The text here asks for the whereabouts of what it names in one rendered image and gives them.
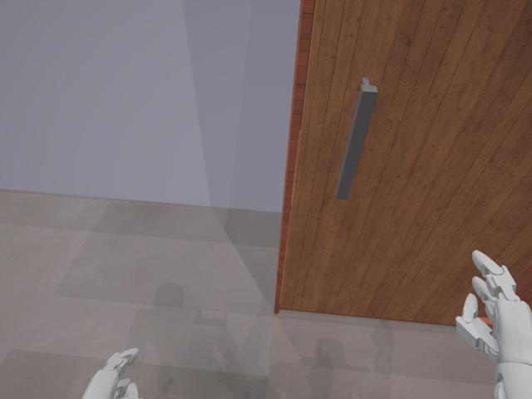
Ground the wardrobe door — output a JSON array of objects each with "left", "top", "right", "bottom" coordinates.
[
  {"left": 478, "top": 264, "right": 532, "bottom": 318},
  {"left": 280, "top": 0, "right": 532, "bottom": 325}
]

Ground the handle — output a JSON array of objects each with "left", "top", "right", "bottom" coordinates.
[{"left": 335, "top": 77, "right": 378, "bottom": 200}]

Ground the right robot hand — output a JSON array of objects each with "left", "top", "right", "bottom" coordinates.
[{"left": 456, "top": 250, "right": 532, "bottom": 366}]

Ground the right robot forearm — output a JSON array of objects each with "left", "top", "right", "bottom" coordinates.
[{"left": 494, "top": 362, "right": 532, "bottom": 399}]

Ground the left robot hand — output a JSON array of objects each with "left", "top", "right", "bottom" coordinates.
[{"left": 82, "top": 348, "right": 142, "bottom": 399}]

